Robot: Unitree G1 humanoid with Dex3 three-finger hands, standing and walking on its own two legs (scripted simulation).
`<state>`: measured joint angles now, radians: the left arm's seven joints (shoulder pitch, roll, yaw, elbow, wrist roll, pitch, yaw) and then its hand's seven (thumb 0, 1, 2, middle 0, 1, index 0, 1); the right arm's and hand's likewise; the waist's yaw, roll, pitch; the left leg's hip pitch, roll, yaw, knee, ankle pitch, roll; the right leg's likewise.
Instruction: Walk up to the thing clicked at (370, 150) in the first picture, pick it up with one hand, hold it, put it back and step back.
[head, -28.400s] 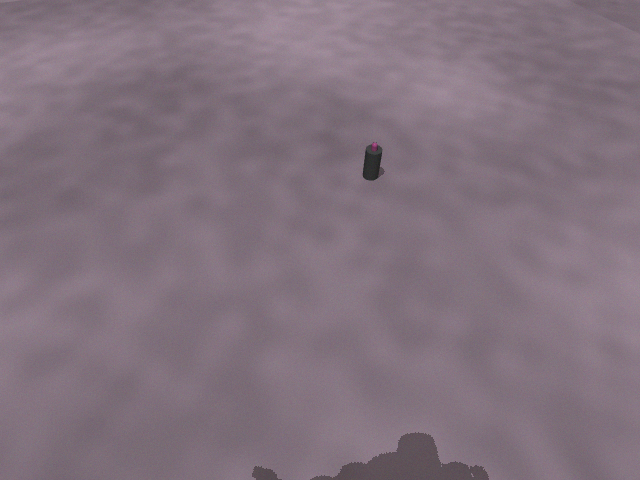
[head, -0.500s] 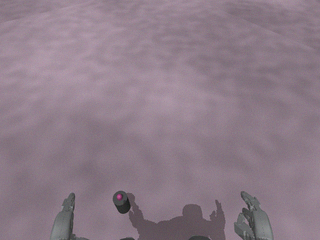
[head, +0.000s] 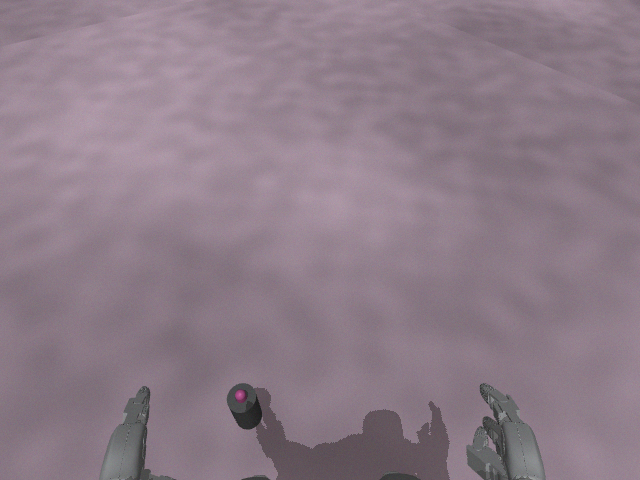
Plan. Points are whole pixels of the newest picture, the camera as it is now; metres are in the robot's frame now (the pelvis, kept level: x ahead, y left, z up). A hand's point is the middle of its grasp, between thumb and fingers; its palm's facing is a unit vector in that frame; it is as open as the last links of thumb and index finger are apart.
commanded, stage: stand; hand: left
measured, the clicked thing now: (244, 405) +0.41 +0.20 -0.63
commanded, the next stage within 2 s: none
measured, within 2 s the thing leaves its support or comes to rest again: neither
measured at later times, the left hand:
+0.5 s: hand out of the picture +0.14 +0.21 -0.10, palm faces -0.02 -0.94 -0.33, open 8.4 cm
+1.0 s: hand out of the picture +0.03 +0.25 -0.11, palm faces +0.01 -0.94 -0.34, open 7.4 cm
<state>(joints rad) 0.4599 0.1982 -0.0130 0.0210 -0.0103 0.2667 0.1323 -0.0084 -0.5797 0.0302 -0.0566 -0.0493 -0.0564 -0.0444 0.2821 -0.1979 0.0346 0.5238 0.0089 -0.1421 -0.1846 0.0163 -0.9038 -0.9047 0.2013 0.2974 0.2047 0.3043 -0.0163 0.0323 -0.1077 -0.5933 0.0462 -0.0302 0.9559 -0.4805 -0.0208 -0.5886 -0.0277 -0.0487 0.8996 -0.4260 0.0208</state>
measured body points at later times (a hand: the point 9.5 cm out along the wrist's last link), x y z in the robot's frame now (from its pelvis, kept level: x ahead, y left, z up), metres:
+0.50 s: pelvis -0.01 +0.00 +0.01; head +0.01 +0.00 +0.46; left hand +0.14 +0.26 -0.08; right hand +0.13 -0.27 -0.09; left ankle +0.00 +0.13 -0.69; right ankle +0.02 -0.14 -0.69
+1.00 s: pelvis -0.01 +0.01 +0.05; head -0.02 +0.00 +0.50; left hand +0.03 +0.30 -0.08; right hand +0.06 -0.27 -0.09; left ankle +0.00 +0.13 -0.69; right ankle +0.02 -0.14 -0.69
